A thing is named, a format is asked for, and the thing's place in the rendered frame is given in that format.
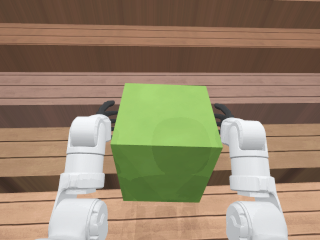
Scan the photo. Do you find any robot right forearm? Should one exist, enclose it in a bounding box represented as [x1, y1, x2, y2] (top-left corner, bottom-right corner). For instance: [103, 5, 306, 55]
[220, 117, 288, 237]

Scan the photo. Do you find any right robot upper arm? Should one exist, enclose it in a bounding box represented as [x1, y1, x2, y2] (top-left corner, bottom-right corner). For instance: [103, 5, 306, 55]
[226, 201, 288, 240]

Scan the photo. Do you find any robot left forearm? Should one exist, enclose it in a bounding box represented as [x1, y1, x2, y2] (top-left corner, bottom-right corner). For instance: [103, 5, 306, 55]
[48, 114, 112, 237]

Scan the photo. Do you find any robot right hand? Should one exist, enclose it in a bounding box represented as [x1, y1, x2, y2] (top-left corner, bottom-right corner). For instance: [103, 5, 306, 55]
[214, 103, 234, 134]

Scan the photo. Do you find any robot left hand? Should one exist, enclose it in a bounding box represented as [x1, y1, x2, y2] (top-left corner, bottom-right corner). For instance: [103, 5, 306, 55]
[96, 100, 118, 138]

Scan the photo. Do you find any left robot upper arm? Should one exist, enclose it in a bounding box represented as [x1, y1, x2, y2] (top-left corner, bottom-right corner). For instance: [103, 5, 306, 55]
[35, 198, 108, 240]

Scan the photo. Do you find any carton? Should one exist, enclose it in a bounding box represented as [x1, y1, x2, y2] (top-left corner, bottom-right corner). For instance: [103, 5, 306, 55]
[110, 83, 223, 203]

